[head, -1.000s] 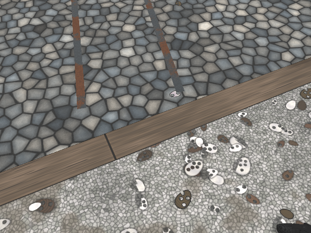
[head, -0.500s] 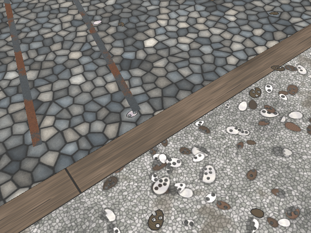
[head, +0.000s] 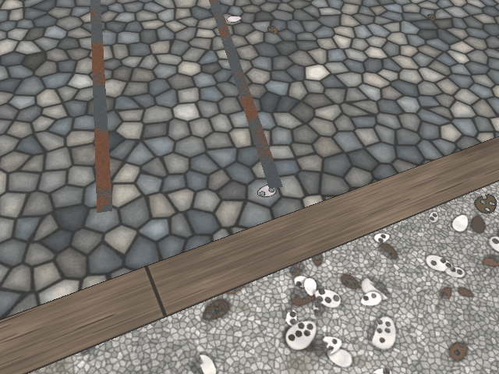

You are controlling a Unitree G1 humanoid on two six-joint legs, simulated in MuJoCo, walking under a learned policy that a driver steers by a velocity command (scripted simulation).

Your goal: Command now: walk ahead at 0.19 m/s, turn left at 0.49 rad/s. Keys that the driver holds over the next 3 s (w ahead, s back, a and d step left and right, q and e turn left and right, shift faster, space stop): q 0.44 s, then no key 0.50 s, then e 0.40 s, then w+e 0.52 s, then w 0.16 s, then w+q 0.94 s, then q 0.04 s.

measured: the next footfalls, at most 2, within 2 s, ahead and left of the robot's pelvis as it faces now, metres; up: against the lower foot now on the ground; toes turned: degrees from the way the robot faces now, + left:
right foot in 0.30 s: +0.27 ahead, -0.10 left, +0.00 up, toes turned +14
left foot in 0.66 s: +0.15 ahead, +0.12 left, +0.00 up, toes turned +22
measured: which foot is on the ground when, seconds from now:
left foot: down 0.00-0.32, up 0.34-0.64, down 0.66-1.00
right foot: up 0.00-0.28, down 0.30-1.00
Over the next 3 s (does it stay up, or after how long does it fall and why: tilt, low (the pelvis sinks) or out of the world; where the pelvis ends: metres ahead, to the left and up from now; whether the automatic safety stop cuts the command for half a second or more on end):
stays up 0.94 -0.05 -0.10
